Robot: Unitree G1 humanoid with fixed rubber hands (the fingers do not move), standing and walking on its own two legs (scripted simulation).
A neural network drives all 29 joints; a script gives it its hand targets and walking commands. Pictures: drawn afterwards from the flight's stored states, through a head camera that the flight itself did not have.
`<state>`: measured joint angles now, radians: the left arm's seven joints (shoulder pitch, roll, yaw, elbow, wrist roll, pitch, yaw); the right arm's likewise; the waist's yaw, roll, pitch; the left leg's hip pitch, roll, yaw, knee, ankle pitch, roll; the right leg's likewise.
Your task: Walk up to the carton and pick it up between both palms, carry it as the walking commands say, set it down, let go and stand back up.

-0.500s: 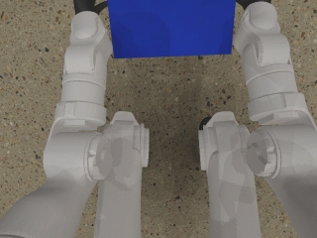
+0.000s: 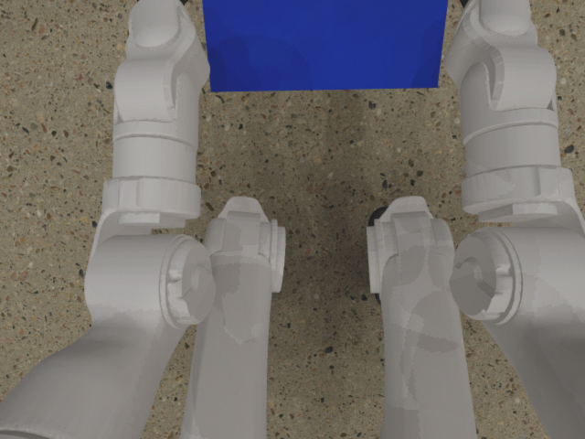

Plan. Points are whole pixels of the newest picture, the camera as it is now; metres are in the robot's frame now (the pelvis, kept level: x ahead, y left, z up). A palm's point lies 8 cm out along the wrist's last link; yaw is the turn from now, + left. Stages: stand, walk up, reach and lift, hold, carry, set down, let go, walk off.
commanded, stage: reach and lift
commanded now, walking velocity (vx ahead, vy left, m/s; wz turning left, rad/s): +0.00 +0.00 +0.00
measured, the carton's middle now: (319, 18) +0.55 +0.00 -0.20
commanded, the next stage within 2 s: none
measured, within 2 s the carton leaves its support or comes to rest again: neither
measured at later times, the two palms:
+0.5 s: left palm out of the picture +0.52 +0.15 -0.05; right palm out of the picture +0.52 -0.15 -0.05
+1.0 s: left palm out of the picture +0.51 +0.15 +0.02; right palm out of the picture +0.51 -0.15 +0.02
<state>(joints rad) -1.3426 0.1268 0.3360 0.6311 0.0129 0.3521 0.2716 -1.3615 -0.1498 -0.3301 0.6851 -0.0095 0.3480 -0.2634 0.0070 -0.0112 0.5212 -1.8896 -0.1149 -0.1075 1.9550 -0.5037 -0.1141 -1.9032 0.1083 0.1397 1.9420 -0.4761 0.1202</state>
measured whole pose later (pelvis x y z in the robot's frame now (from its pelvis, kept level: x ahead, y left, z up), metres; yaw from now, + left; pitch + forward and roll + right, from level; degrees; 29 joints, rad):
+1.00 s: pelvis +0.00 +0.00 +0.10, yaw -1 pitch +18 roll +1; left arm -1.16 0.06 0.36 0.53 0.04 0.40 0.25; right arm -1.18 -0.08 -0.31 0.56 -0.03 0.42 -0.28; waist 0.01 -0.02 0.50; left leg -1.47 -0.10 -0.11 1.64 -0.47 -0.10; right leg -1.50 0.11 0.15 1.63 -0.44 0.10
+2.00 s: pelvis +0.12 -0.01 +0.27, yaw -1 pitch +29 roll +1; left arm -0.50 -0.14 0.36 0.58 0.19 0.27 0.15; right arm -0.49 0.16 -0.35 0.56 -0.19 0.30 -0.21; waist 0.02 -0.02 -0.21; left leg -1.06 -0.05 -0.14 0.88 -0.34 -0.06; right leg -1.09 0.06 0.16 0.90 -0.32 0.05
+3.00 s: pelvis +0.13 -0.01 +0.33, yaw -1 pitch +1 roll +0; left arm -0.41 -0.17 0.36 0.51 0.30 0.59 0.11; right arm -0.39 0.18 -0.32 0.53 -0.28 0.60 -0.17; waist 0.03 -0.01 -0.14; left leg -0.23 -0.01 -0.14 0.39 -0.19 -0.04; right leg -0.25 0.03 0.15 0.39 -0.17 0.03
